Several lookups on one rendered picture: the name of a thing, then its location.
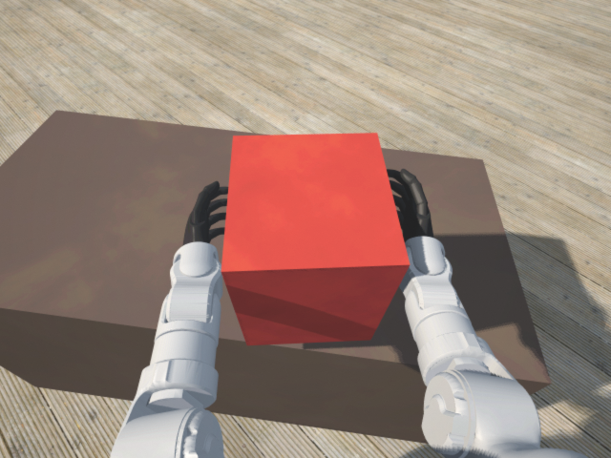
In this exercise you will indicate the robot left upper arm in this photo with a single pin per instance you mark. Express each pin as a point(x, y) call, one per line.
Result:
point(191, 432)

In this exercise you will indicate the left robot hand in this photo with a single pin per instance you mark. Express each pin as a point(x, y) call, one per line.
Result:
point(200, 221)

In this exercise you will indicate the carton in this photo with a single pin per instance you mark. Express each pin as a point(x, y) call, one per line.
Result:
point(313, 250)

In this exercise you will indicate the right robot forearm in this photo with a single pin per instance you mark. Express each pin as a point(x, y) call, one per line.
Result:
point(439, 323)

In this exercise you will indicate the left robot forearm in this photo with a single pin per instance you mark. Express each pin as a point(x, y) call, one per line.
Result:
point(182, 370)

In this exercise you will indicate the robot right upper arm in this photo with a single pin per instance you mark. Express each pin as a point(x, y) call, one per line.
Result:
point(471, 415)

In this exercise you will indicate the right robot hand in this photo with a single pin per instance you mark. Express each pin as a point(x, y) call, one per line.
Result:
point(414, 215)

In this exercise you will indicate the pedestal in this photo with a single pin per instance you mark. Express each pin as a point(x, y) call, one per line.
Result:
point(93, 209)

